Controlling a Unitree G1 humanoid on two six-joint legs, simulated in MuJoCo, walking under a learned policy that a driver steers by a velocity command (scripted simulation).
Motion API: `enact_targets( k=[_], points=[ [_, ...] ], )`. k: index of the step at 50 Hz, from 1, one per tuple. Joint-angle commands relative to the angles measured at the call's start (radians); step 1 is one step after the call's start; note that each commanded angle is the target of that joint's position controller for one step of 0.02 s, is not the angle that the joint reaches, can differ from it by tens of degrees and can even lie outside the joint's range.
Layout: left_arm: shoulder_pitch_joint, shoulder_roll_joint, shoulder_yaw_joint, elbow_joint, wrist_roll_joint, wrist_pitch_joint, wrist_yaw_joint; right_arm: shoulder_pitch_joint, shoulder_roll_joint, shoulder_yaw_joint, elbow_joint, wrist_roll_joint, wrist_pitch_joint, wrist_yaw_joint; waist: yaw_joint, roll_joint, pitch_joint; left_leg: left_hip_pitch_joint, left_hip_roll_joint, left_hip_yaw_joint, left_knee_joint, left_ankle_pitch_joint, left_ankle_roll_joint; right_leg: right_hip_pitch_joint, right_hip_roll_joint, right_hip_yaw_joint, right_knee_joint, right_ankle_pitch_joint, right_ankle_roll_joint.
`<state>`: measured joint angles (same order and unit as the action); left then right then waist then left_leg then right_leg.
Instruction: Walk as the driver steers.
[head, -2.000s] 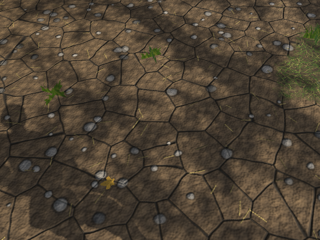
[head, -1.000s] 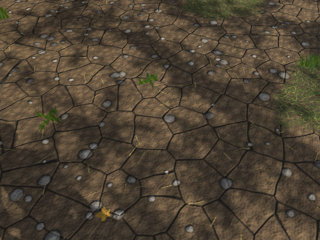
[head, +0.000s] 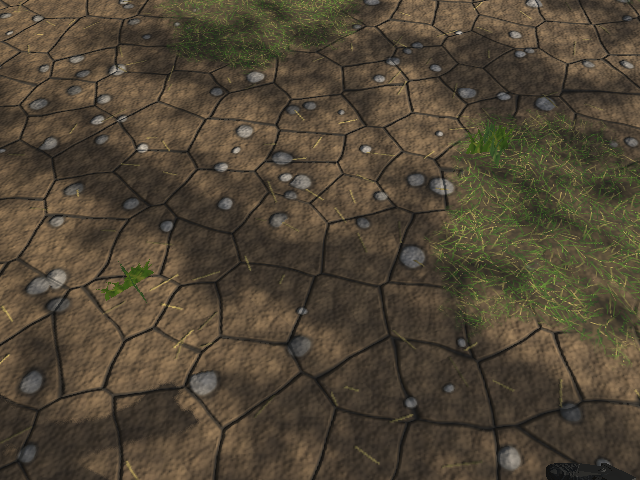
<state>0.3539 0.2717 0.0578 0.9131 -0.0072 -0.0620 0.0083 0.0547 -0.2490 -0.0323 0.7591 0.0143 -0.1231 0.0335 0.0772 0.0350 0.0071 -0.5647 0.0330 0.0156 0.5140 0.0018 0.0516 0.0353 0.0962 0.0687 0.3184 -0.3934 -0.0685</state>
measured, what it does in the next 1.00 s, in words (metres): walks ahead, turning left: left foot, then right foot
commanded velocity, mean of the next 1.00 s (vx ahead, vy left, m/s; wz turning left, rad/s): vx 0.29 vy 0.00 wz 0.24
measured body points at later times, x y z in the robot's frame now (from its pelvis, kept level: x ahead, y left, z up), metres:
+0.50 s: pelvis +0.29 +0.03 +0.00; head +0.32 +0.04 +0.45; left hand +0.47 +0.31 -0.07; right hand +0.37 -0.25 -0.11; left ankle +0.16 +0.11 -0.73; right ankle +0.47 -0.06 -0.72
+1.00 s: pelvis +0.39 +0.04 +0.00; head +0.40 +0.05 +0.45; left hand +0.43 +0.32 -0.12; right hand +0.58 -0.17 -0.11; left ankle +0.36 +0.18 -0.73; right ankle +0.46 -0.06 -0.73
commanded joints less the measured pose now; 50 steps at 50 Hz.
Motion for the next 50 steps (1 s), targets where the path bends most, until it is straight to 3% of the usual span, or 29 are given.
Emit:
enact_targets(
  k=[1,2,3,4,5,6,7,8,11,14,17,20,23,25,26,27,28,29,30,32,33,35,37,40,42,43,44,45,50],
  points=[
    [-0.022,0.160,0.031,-0.045,0.010,0.006,0.006,0.121,-0.166,-0.055,-0.037,0.005,-0.012,0.008,-0.133,-0.112,-0.126,0.234,-0.061,0.037,-0.028,-0.053,0.083,0.045,-0.266,0.030,0.258,1.027,-0.083],
    [-0.029,0.146,0.020,-0.069,0.021,0.006,0.010,0.291,-0.217,-0.071,-0.004,-0.005,-0.007,0.004,-0.199,-0.050,-0.250,0.523,0.053,-0.118,-0.003,0.000,0.143,-0.124,-0.226,-0.008,0.513,0.870,-0.055],
    [0.096,0.046,-0.009,-0.079,0.024,-0.017,-0.004,0.380,-0.300,-0.095,0.012,-0.012,-0.001,0.007,-0.153,0.205,-0.368,0.902,0.272,-0.594,-0.064,-0.165,0.317,-0.543,-0.047,-0.067,0.905,0.313,0.034],
    [0.064,0.088,-0.009,-0.076,0.016,-0.045,-0.014,0.391,-0.215,-0.074,0.020,0.002,0.007,0.009,-0.172,0.203,-0.377,0.977,0.305,-0.811,-0.202,-0.303,0.320,-0.728,-0.028,0.044,0.999,-0.119,0.027],
    [-0.040,0.150,0.006,-0.113,-0.014,-0.066,-0.024,0.316,-0.173,-0.060,0.000,0.002,0.013,0.002,-0.171,0.130,-0.212,0.863,0.280,-0.692,-0.220,-0.354,0.264,-0.824,-0.088,0.069,1.033,-0.059,0.013],
    [-0.109,0.145,0.002,-0.130,-0.018,-0.077,-0.024,0.245,-0.162,-0.056,-0.024,-0.008,0.018,-0.001,-0.152,0.018,-0.117,0.707,0.242,-0.575,-0.242,-0.278,0.240,-0.811,-0.128,0.049,0.985,0.015,0.008],
    [-0.134,0.136,0.005,-0.135,-0.002,-0.080,-0.021,0.204,-0.146,-0.050,-0.037,-0.012,0.022,-0.001,-0.120,-0.049,-0.047,0.576,0.205,-0.493,-0.265,-0.170,0.232,-0.782,-0.157,0.034,0.898,0.060,0.016],
    [-0.121,0.134,0.012,-0.138,0.013,-0.073,-0.016,0.184,-0.133,-0.044,-0.047,-0.020,0.020,-0.001,-0.086,-0.038,-0.037,0.498,0.176,-0.441,-0.285,-0.076,0.223,-0.719,-0.183,0.036,0.832,0.090,0.024],
    [-0.102,0.103,0.012,-0.150,0.026,-0.046,-0.002,0.186,-0.149,-0.050,-0.056,-0.008,0.019,-0.008,-0.055,0.017,-0.036,0.388,0.128,-0.351,-0.316,0.057,0.233,-0.660,-0.186,0.009,0.706,0.131,0.076],
    [-0.221,0.081,0.006,-0.198,0.027,-0.039,0.006,0.233,-0.185,-0.064,-0.047,0.001,0.026,-0.029,-0.085,0.021,-0.010,0.329,0.086,-0.286,-0.321,0.070,0.207,-0.657,-0.161,-0.006,0.488,0.306,0.115],
    [-0.329,0.057,-0.002,-0.233,0.018,-0.048,-0.001,0.285,-0.189,-0.068,-0.037,0.009,0.040,-0.042,-0.126,0.046,-0.010,0.296,0.047,-0.264,-0.298,0.005,0.161,-0.568,-0.114,-0.016,0.287,0.478,0.120],
    [-0.387,0.071,0.000,-0.261,0.014,-0.057,-0.012,0.333,-0.180,-0.067,-0.018,0.010,0.055,-0.049,-0.146,0.063,-0.006,0.360,0.063,-0.292,-0.228,0.082,0.137,-0.542,-0.085,-0.014,0.197,0.516,0.107],
    [-0.377,0.097,0.011,-0.266,0.024,-0.072,-0.026,0.350,-0.165,-0.064,-0.016,0.000,0.076,-0.064,-0.135,0.078,-0.035,0.476,0.090,-0.344,-0.096,0.202,0.106,-0.510,-0.069,-0.007,0.137,0.467,0.069],
    [-0.266,0.119,0.021,-0.239,0.037,-0.084,-0.024,0.302,-0.148,-0.058,-0.038,-0.004,0.082,-0.068,-0.067,0.080,-0.093,0.491,0.044,-0.328,0.047,0.321,0.061,-0.349,-0.081,-0.030,0.048,0.568,0.019],
    [-0.158,0.171,0.030,-0.229,0.057,-0.090,-0.018,0.284,-0.113,-0.044,-0.069,-0.017,0.076,-0.065,-0.026,0.023,-0.218,0.382,-0.007,-0.295,0.232,0.193,0.021,-0.097,-0.216,0.067,0.125,0.879,-0.042],
    [-0.069,0.213,0.038,-0.218,0.068,-0.073,-0.011,0.443,-0.062,-0.026,-0.055,-0.015,0.068,-0.062,-0.052,-0.207,-0.358,0.101,-0.141,-0.212,0.573,-0.400,-0.055,0.248,-0.471,0.334,0.212,1.248,-0.234],
    [-0.018,0.165,0.033,-0.193,0.023,-0.053,-0.019,0.529,-0.114,-0.026,-0.040,-0.004,0.065,-0.053,-0.054,-0.293,-0.469,-0.010,-0.131,-0.218,0.731,-0.737,-0.081,0.317,-0.566,0.509,0.198,1.132,-0.310],
    [-0.068,0.132,0.025,-0.209,0.005,-0.038,-0.021,0.464,-0.181,-0.045,-0.032,0.010,0.078,-0.052,-0.037,-0.184,-0.363,-0.065,-0.086,-0.230,0.805,-0.681,-0.100,0.207,-0.513,0.460,0.156,0.899,-0.273],
    [-0.140,0.100,0.011,-0.223,0.009,-0.025,-0.019,0.362,-0.190,-0.048,-0.049,0.006,0.094,-0.058,-0.037,-0.106,-0.254,-0.081,-0.055,-0.185,0.792,-0.617,-0.112,0.076,-0.451,0.366,0.118,0.749,-0.220],
    [-0.249,0.051,-0.016,-0.223,0.026,-0.013,-0.022,0.293,-0.153,-0.047,-0.067,-0.012,0.129,-0.068,-0.092,-0.089,-0.121,0.018,0.011,-0.155,0.623,-0.546,-0.119,-0.201,-0.361,0.244,0.034,0.620,-0.173],
    [-0.278,0.070,-0.010,-0.213,0.033,-0.007,-0.025,0.313,-0.115,-0.037,-0.064,-0.014,0.140,-0.070,-0.117,-0.131,-0.089,0.109,0.010,-0.114,0.518,-0.514,-0.123,-0.308,-0.312,0.178,-0.001,0.610,-0.157],
    [-0.293,0.091,-0.001,-0.199,0.037,-0.001,-0.024,0.334,-0.071,-0.022,-0.053,-0.019,0.139,-0.073,-0.125,-0.177,-0.105,0.235,0.000,-0.065,0.347,-0.461,-0.128,-0.368,-0.270,0.094,-0.010,0.699,-0.161],
    [-0.271,0.102,0.004,-0.181,0.029,0.004,-0.019,0.321,-0.072,-0.020,-0.048,-0.018,0.135,-0.073,-0.113,-0.170,-0.157,0.302,0.001,-0.059,0.232,-0.347,-0.121,-0.332,-0.287,0.094,-0.003,0.683,-0.171],
    [-0.279,0.093,-0.004,-0.167,0.013,0.018,-0.017,0.297,-0.082,-0.024,-0.041,-0.025,0.144,-0.069,-0.126,-0.146,-0.140,0.428,-0.015,-0.036,0.029,-0.175,-0.087,-0.379,-0.266,0.089,-0.001,0.314,-0.127],
    [-0.232,0.047,-0.023,-0.144,0.021,0.018,-0.022,0.240,-0.113,-0.028,-0.075,-0.050,0.148,-0.072,-0.111,-0.099,-0.080,0.481,0.052,-0.120,-0.061,-0.122,-0.041,-0.460,-0.212,0.085,0.005,-0.004,-0.026],
    [-0.191,0.055,-0.020,-0.139,0.030,0.016,-0.025,0.207,-0.176,-0.040,-0.091,-0.046,0.150,-0.077,-0.065,-0.013,-0.035,0.432,0.099,-0.160,-0.065,-0.185,-0.007,-0.483,-0.149,0.035,0.030,-0.079,0.020],
    [-0.196,0.059,-0.017,-0.134,0.026,0.019,-0.021,0.205,-0.163,-0.043,-0.072,-0.040,0.146,-0.072,-0.062,0.057,-0.009,0.297,0.073,-0.150,-0.089,-0.392,0.008,-0.399,-0.111,-0.024,0.060,-0.020,0.045],
    [-0.213,0.069,-0.015,-0.131,0.024,0.022,-0.015,0.196,-0.120,-0.032,-0.074,-0.042,0.137,-0.067,-0.073,0.056,0.022,0.239,0.050,-0.140,-0.112,-0.453,-0.002,-0.360,-0.110,-0.027,0.091,0.028,0.054],
    [-0.180,0.058,-0.014,-0.098,0.022,0.028,-0.003,0.206,-0.096,-0.025,-0.064,-0.031,0.099,-0.063,-0.068,0.029,-0.015,0.278,0.034,-0.117,-0.059,-0.218,-0.038,-0.305,-0.121,-0.028,0.146,0.215,0.033]
  ],
)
